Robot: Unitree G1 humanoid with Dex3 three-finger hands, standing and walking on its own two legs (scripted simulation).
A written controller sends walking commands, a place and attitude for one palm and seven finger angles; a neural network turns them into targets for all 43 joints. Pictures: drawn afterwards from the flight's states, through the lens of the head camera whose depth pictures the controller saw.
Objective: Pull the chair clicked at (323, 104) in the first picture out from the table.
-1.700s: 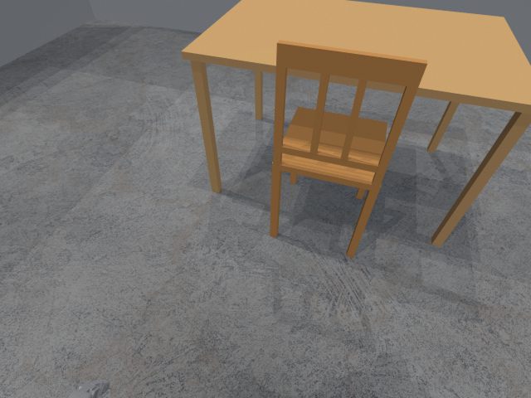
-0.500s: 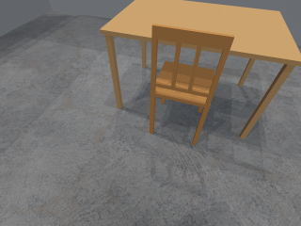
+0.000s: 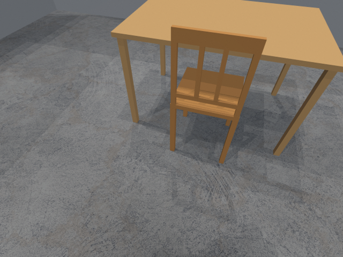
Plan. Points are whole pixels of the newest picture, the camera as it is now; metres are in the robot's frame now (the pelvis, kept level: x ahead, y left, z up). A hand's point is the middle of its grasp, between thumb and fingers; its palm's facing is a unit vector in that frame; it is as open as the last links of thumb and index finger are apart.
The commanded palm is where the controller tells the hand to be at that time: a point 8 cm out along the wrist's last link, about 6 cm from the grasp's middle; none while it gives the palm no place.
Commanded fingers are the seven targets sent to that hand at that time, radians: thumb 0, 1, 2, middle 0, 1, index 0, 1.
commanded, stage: turn to face it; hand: left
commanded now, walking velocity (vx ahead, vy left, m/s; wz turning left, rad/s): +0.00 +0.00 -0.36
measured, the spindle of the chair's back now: (199, 73) +0.93 -0.07 -0.09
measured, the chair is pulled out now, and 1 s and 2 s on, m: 0.00 0.00 0.00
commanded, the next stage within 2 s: take the last steps up to it in 0.48 s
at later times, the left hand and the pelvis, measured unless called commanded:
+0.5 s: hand out of the picture +0.06 +0.19 -0.18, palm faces -0.13 -0.97 -0.21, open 7.4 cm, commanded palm none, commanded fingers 0.00 0.90 0.90 -0.20 -0.30 -0.20 -0.30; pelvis -0.02 +0.01 -0.02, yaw -7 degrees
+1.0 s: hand out of the picture +0.02 +0.16 -0.18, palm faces -0.17 -0.98 -0.13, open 7.4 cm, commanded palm none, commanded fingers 0.00 0.90 0.90 -0.20 -0.30 -0.20 -0.30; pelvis +0.05 -0.01 -0.01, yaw -14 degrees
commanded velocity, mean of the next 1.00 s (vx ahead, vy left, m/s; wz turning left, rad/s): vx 0.13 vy -0.02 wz -0.19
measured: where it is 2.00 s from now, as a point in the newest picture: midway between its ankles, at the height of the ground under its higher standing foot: (196, 231)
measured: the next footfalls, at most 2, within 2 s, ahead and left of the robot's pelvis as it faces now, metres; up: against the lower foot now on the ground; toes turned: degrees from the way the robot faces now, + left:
left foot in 1.10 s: +0.21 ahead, +0.07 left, +0.00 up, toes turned -7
right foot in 1.70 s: +0.41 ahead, -0.22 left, +0.00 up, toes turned -20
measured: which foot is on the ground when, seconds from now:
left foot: down 0.00-0.70, up 0.72-1.00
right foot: down 0.00-1.00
